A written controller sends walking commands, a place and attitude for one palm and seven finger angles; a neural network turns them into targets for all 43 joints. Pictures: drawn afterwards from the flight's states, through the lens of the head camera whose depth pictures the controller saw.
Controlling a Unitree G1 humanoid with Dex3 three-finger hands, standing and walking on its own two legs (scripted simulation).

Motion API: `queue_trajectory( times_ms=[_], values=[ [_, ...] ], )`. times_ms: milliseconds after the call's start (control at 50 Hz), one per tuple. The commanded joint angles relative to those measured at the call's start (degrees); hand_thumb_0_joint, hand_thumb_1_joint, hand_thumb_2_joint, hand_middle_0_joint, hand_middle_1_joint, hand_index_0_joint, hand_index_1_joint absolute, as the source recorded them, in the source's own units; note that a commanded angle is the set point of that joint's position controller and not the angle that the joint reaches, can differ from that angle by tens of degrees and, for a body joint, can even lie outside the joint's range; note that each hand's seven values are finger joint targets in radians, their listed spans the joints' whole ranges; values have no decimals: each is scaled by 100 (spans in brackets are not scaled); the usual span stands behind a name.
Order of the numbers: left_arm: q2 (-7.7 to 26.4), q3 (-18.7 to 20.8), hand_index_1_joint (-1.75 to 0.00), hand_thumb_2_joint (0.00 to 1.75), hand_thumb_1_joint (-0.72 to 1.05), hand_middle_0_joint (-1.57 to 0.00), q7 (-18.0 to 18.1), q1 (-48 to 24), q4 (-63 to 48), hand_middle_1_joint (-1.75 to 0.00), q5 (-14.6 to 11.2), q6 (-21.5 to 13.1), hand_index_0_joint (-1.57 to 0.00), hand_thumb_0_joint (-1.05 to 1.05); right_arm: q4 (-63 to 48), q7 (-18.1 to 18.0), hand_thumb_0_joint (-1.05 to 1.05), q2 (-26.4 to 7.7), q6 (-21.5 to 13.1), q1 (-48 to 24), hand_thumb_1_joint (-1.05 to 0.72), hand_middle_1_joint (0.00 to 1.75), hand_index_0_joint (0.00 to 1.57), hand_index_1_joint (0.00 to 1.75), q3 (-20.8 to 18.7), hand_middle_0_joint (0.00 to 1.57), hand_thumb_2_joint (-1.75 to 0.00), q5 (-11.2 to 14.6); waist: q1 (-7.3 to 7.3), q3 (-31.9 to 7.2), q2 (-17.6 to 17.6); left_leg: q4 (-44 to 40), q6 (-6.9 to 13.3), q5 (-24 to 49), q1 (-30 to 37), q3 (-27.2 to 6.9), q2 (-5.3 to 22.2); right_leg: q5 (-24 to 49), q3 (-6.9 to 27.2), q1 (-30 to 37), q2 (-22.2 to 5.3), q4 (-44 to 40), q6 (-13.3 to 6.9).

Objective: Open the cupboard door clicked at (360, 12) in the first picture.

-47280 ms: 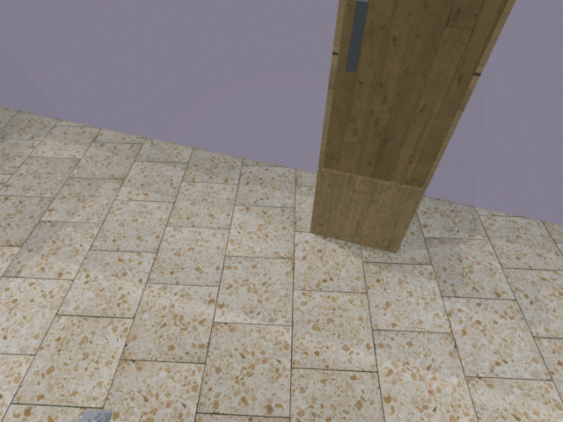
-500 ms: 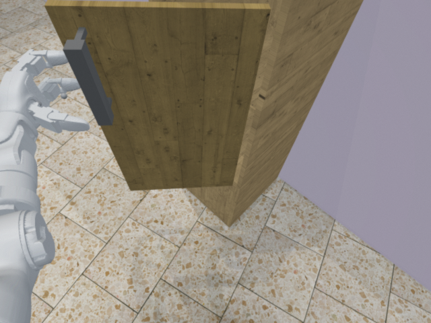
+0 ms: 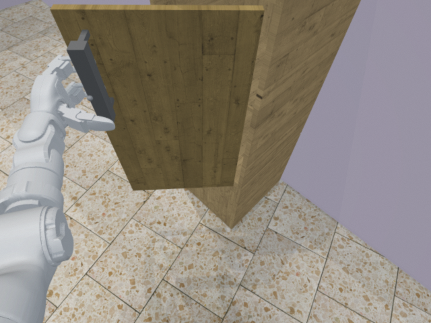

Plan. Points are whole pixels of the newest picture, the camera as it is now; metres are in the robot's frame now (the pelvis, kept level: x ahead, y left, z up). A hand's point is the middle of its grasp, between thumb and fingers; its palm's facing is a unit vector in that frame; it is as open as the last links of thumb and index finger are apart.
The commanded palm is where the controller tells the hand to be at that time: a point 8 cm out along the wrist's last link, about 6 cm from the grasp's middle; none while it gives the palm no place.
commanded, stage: slide the fingers in behind the handle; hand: left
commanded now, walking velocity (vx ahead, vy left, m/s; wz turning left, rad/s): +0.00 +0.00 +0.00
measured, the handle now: (97, 79) +0.54 +0.20 +0.15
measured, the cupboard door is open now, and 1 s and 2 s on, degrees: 48 48 53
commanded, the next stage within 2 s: close the thumb around the handle in 0.76 s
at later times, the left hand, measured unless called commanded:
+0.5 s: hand (104, 96) +0.48 +0.18 +0.15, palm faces +0.03 -1.00 +0.01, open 14.0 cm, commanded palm +0.45 +0.23 +0.15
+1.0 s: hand (105, 95) +0.49 +0.18 +0.15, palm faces +0.02 -1.00 +0.01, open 13.5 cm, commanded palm +0.46 +0.23 +0.15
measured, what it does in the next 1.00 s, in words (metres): stands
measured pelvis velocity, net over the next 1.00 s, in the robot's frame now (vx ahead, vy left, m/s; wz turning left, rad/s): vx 0.00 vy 0.00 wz -0.01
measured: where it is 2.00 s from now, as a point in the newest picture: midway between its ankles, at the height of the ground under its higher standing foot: outside the picture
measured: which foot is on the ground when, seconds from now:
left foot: down 0.00-1.00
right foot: down 0.00-1.00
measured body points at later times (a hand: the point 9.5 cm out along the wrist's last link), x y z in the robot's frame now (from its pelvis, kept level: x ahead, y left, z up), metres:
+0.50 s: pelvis +0.00 +0.00 +0.00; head +0.05 +0.00 +0.45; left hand +0.47 +0.23 +0.15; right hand +0.03 -0.27 -0.12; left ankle +0.00 +0.09 -0.72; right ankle -0.01 -0.10 -0.72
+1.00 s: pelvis +0.00 +0.00 +0.00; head +0.06 +0.00 +0.45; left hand +0.48 +0.23 +0.15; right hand +0.02 -0.27 -0.12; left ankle +0.00 +0.09 -0.72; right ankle -0.01 -0.10 -0.72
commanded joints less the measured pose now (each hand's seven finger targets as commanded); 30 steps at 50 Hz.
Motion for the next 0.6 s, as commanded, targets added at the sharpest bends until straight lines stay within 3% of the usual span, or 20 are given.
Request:
queue_trajectory(
  times_ms=[0,40,120,160,180,200,220,240,320,360,400,420,480,500,540,580],
  values=[
    [1506,114,-120,30,-50,-30,21,-2940,-1376,-120,-147,-563,-30,0,-378,-106,0,-943,-154,634,-90,30,20,30,-392,20,-90,-14,-69,-2115,255,-264,22,1713,1514,-592,-55,1870,391,549,53,-324,66],
    [1465,110,-120,30,-50,-30,6,-2885,-1405,-120,-154,-589,-30,0,-354,-96,0,-937,-181,623,-90,30,20,30,-398,20,-90,-14,-31,-2232,461,-254,-1,1750,1643,-599,-57,1865,397,491,67,-323,56],
    [1426,123,-120,30,-50,-30,-7,-2720,-1335,-120,-214,-511,-30,0,-327,-96,0,-959,-176,658,-90,30,20,30,-415,20,-90,-14,-16,-2117,172,-293,29,1723,1462,-578,-53,1916,375,591,74,-344,71],
    [1197,-51,-120,30,-50,-30,26,-2801,-1548,-120,-195,-494,-30,0,-338,-79,0,-925,-181,645,-90,30,20,30,-432,20,-90,-14,-28,-2207,432,-302,9,1859,1661,-584,-51,1949,365,514,73,-343,63],
    [1255,38,-120,30,-50,-30,71,-2722,-1630,-120,-174,-496,-30,0,-334,-66,0,-927,-187,667,-90,30,20,30,-448,20,-90,-21,42,-2279,492,-289,-5,1899,1741,-615,-45,1886,352,474,83,-339,46],
    [1079,-81,-120,30,-50,-30,111,-2785,-1695,-120,-208,-506,-30,0,-321,-62,0,-907,-188,671,-90,30,20,30,-449,20,-90,-23,-46,-2275,445,-261,18,2043,1823,-597,-44,1991,336,472,92,-345,51],
    [1313,168,-120,30,-50,-30,168,-2650,-1717,-120,-213,-514,-30,0,-298,-55,0,-930,-187,700,-90,30,20,30,-470,20,-90,-40,67,-2328,349,-278,-5,2091,1823,-641,-25,2000,325,519,103,-329,50],
    [1112,29,-120,30,-50,-30,193,-2592,-1729,-120,-232,-491,-30,0,-321,-32,0,-909,-192,658,-90,30,20,30,-456,20,-90,-32,44,-2307,333,-305,-4,2048,1809,-607,-36,2005,335,552,107,-345,56],
    [986,-16,-120,30,-50,-30,339,-2466,-1807,-120,-173,-442,-30,0,-352,-1,0,-885,-202,609,-90,30,20,30,-459,20,-90,-36,95,-2125,268,-349,3,2000,1695,-569,-47,2011,320,594,98,-342,52],
    [973,-15,-120,30,-50,-30,414,-2429,-1716,-120,-122,-410,-30,0,-340,0,0,-885,-204,606,-90,30,20,30,-461,20,-90,-31,97,-2002,245,-363,-2,1913,1661,-565,-43,1940,326,548,96,-358,40],
    [863,-141,-120,30,-50,-30,419,-2560,-1678,-120,-115,-432,-30,0,-315,-9,0,-882,-209,625,-90,30,20,30,-458,20,-90,-25,3,-1913,62,-355,29,1856,1640,-555,-41,1918,339,531,93,-392,52],
    [1030,5,-120,30,-50,-30,421,-2481,-1587,-120,-92,-432,-30,0,-306,-20,0,-895,-207,609,-90,30,20,30,-462,20,-90,-21,66,-1890,100,-376,8,1807,1590,-565,-39,1890,344,538,88,-375,45],
    [947,-70,-120,30,-50,-30,376,-2651,-1637,-120,-100,-450,-30,0,-319,-26,0,-871,-234,610,-90,30,20,30,-460,20,-90,-22,10,-2056,45,-354,20,1850,1642,-546,-50,2018,371,628,81,-366,60],
    [1105,68,-120,30,-50,-30,372,-2555,-1565,-120,-118,-468,-30,0,-316,-33,0,-896,-222,642,-90,30,20,30,-453,20,-90,-26,60,-2096,-1,-327,29,1896,1600,-537,-57,2054,376,688,79,-350,49],
    [877,-160,-120,30,-50,-30,334,-2791,-1531,-120,-112,-465,-30,0,-304,-30,0,-863,-231,587,-90,30,20,30,-427,20,-90,-18,-36,-1951,160,-341,14,1810,1608,-547,-60,1986,375,527,68,-359,61],
    [1002,-70,-120,30,-50,-30,343,-2775,-1378,-120,-101,-443,-30,0,-285,-40,0,-881,-230,601,-90,30,20,30,-423,20,-90,-18,-37,-1871,149,-341,14,1690,1524,-551,-63,1874,388,482,65,-377,58]
  ],
)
